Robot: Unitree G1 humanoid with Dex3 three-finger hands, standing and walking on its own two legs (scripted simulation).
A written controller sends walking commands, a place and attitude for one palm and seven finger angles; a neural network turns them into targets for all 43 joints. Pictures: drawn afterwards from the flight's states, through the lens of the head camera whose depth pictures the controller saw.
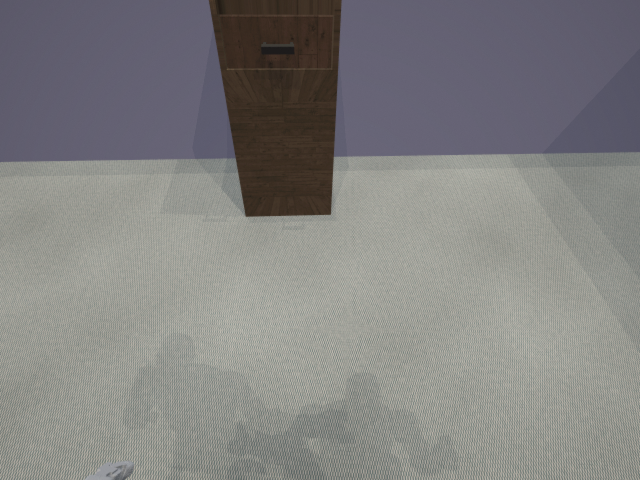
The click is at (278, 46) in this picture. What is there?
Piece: drawer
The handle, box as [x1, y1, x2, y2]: [261, 42, 293, 53]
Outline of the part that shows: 261,44 262,53 293,53 292,42 290,42 289,44 266,44 265,42 263,42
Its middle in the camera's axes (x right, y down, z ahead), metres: -0.14 -0.61 +1.24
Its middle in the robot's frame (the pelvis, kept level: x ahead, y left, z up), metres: +1.33 +0.20 +0.00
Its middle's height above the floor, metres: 0.77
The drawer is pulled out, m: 0.00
